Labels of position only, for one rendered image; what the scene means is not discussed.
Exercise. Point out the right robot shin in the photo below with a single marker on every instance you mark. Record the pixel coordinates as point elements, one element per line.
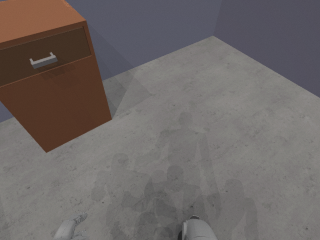
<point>194,217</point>

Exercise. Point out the drawer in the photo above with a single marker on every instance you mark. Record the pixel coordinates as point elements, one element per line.
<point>67,46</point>

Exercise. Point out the right robot thigh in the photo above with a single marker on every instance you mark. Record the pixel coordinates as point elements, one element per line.
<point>196,229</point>

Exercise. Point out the handle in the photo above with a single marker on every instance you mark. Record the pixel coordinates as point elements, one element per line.
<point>44,61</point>

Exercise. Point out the robot left hand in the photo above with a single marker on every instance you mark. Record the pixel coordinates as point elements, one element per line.
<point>67,228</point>

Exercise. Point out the cabinet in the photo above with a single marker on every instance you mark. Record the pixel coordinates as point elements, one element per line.
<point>60,104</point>

